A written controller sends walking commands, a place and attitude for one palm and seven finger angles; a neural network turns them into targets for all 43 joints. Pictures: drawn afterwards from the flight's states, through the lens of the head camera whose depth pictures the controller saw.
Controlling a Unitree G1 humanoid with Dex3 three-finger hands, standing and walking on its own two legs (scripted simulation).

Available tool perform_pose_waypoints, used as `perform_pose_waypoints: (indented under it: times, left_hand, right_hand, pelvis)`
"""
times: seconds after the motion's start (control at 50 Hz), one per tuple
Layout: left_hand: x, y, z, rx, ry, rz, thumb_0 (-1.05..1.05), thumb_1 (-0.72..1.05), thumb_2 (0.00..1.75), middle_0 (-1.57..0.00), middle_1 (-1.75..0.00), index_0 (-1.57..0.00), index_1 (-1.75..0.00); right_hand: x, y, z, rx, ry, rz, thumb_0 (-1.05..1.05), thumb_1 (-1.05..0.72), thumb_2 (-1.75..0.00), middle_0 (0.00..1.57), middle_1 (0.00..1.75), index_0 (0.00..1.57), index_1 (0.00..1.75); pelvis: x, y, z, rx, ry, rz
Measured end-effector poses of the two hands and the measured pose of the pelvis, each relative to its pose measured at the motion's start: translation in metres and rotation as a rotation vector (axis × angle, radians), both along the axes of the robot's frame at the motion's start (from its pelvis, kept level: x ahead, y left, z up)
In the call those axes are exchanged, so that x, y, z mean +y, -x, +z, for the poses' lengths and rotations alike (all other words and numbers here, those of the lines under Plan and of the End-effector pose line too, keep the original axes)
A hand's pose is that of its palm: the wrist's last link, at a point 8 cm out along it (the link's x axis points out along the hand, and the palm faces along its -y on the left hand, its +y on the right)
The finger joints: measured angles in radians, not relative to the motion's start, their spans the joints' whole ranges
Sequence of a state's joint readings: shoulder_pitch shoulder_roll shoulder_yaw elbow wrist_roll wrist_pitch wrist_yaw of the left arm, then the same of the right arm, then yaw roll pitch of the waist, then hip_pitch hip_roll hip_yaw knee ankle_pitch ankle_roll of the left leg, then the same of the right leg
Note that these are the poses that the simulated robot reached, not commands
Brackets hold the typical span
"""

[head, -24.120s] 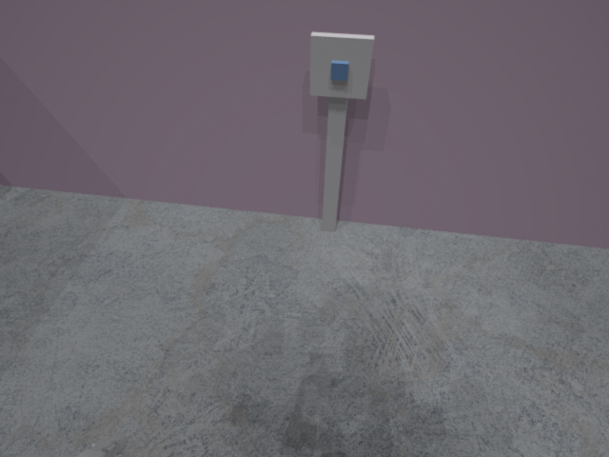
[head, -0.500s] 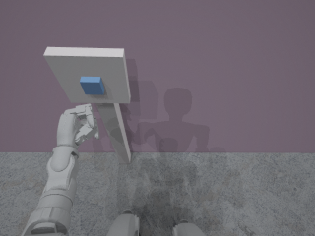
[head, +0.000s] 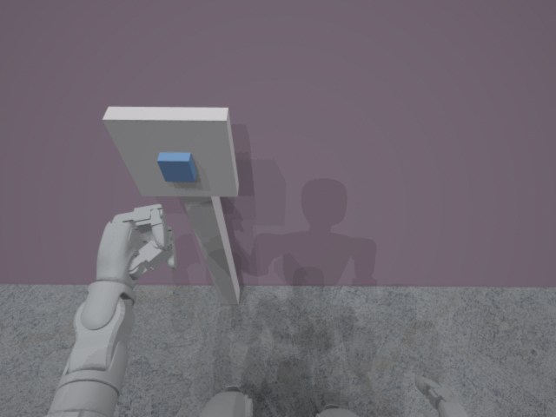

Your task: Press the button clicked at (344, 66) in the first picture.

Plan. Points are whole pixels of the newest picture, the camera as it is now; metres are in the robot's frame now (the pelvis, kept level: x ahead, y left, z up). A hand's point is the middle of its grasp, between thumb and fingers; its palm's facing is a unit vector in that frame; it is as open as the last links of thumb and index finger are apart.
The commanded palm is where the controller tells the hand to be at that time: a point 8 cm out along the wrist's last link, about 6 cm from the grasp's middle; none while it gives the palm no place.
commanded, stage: draw the hand back to the body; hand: left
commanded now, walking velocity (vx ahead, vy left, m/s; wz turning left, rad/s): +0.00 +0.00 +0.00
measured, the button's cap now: (178, 166) +0.49 +0.18 +0.06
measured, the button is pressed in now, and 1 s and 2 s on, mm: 0 0 0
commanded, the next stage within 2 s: step back with the hand held close in 1.28 s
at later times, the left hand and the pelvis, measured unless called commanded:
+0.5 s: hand (95, 280) +0.25 +0.20 +0.14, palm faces +0.19 -0.95 -0.25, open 3.1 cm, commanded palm +0.21 +0.26 +0.16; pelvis +0.01 +0.00 +0.05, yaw +1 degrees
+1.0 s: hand out of the picture +0.21 +0.24 +0.23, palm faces +0.40 -0.82 -0.40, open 3.1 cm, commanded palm +0.16 +0.28 +0.25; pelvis +0.04 +0.00 +0.07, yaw +1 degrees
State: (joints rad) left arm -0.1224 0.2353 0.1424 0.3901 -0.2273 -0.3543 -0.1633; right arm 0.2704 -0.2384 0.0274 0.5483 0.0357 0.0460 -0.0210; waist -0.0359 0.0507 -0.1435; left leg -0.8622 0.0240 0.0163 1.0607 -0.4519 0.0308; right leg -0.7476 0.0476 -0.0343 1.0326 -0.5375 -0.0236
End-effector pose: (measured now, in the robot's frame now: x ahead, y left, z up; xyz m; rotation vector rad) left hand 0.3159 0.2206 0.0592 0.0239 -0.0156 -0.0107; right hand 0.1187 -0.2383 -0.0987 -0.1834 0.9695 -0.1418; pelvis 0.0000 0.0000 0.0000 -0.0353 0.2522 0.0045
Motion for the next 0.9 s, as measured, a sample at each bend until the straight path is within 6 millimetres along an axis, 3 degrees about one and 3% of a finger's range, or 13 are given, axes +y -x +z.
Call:
perform_pose_waypoints:
  times: [0.16, 0.32, 0.5, 0.7, 0.9]
  left_hand:
    - [0.016, 0.032, 0.030, -0.021, 0.000, 0.025, 0.02, 0.90, 0.90, -1.30, -1.50, -1.30, -1.50]
    - [0.015, 0.066, 0.056, -0.031, -0.013, -0.003, 0.02, 0.90, 0.90, -1.30, -1.50, -1.30, -1.50]
    - [0.031, 0.095, 0.092, 0.036, -0.226, 0.206, 0.02, 0.90, 0.90, -1.30, -1.50, -1.30, -1.50]
    - [0.045, 0.117, 0.132, 0.015, -0.297, 0.325, 0.02, 0.90, 0.90, -1.30, -1.50, -1.30, -1.50]
    - [0.056, 0.134, 0.169, -0.053, -0.380, 0.386, 0.02, 0.90, 0.90, -1.30, -1.50, -1.30, -1.50]
  right_hand:
    - [-0.001, -0.004, 0.026, -0.070, 0.014, 0.007, 0.01, -0.91, -0.90, 0.20, 0.30, 0.20, 0.30]
    - [0.003, -0.035, 0.054, -0.223, 0.022, 0.043, 0.01, -0.91, -0.90, 0.20, 0.30, 0.20, 0.30]
    - [0.023, -0.071, 0.085, -0.298, 0.015, 0.073, 0.01, -0.91, -0.90, 0.20, 0.30, 0.20, 0.30]
    - [0.037, -0.095, 0.097, -0.314, -0.002, 0.131, 0.01, -0.91, -0.90, 0.20, 0.30, 0.20, 0.30]
    - [0.035, -0.102, 0.099, -0.310, -0.014, 0.146, 0.01, -0.91, -0.90, 0.20, 0.30, 0.20, 0.30]
  pelvis:
    - [0.001, 0.000, 0.017, -0.066, 0.001, 0.011]
    - [0.003, 0.000, 0.028, -0.124, -0.001, 0.021]
    - [0.003, -0.009, 0.051, -0.200, -0.015, 0.019]
    - [0.006, -0.026, 0.067, -0.267, -0.026, 0.020]
    - [0.003, -0.036, 0.073, -0.298, -0.033, 0.013]
